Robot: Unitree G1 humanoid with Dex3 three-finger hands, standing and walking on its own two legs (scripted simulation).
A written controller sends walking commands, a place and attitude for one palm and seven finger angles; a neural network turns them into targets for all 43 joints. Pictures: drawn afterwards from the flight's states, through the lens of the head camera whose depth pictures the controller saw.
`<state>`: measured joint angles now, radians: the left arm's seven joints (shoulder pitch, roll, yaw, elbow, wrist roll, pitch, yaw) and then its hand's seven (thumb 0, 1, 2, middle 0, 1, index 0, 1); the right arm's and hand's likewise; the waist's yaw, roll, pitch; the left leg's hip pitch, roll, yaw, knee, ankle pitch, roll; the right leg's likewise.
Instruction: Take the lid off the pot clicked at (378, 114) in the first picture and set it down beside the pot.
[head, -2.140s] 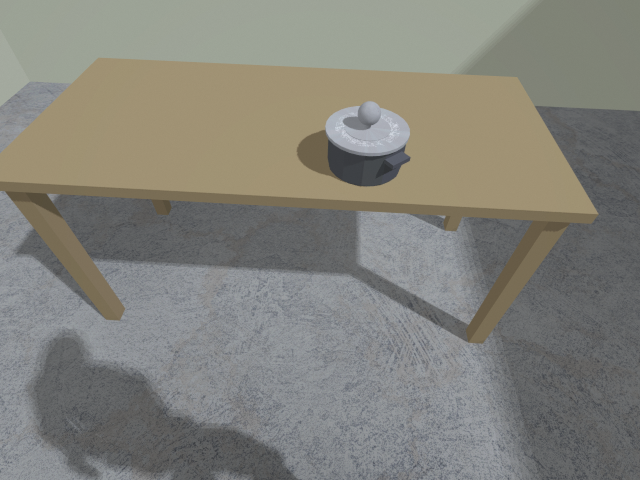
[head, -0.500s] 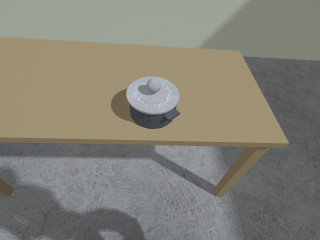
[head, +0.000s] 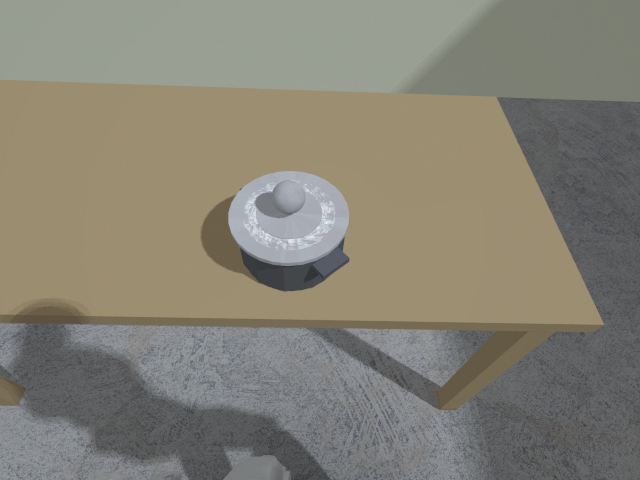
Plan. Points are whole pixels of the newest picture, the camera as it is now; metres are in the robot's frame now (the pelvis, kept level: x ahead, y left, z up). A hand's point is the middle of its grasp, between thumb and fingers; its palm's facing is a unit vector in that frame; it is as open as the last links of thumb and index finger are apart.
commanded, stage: come to a stop and stand still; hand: left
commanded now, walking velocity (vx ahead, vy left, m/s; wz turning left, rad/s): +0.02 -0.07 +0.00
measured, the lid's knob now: (288, 197) +0.49 +0.08 +0.04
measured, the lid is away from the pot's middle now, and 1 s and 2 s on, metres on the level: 0.00 0.00 0.00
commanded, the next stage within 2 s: look again from close up in 1.12 s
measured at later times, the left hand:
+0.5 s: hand out of the picture -0.04 +0.23 -0.17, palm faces +0.00 -0.98 -0.19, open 7.4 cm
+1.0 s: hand out of the picture -0.01 +0.15 -0.16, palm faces +0.03 -0.97 -0.23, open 7.3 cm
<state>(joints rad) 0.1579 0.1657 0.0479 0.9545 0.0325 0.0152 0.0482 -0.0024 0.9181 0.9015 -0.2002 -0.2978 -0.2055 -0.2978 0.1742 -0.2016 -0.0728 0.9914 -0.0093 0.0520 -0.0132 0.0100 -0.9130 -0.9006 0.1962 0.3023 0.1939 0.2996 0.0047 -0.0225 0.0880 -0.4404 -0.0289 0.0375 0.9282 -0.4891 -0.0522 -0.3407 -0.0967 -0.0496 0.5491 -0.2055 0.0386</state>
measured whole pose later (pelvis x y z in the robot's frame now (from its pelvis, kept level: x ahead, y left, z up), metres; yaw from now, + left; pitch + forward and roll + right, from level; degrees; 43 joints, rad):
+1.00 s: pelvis -0.02 -0.02 +0.01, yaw +0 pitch -2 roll +0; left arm 0.32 0.12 -0.02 1.06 0.00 -0.03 0.05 0.01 0.92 0.90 -0.20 -0.30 -0.20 -0.30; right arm 0.24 -0.18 -0.03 1.08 -0.02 0.01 -0.01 0.02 -0.94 -0.90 0.20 0.30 0.20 0.30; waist -0.01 0.06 0.04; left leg -0.26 0.02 0.03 0.50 -0.20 0.00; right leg -0.10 0.05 -0.05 0.46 -0.33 -0.06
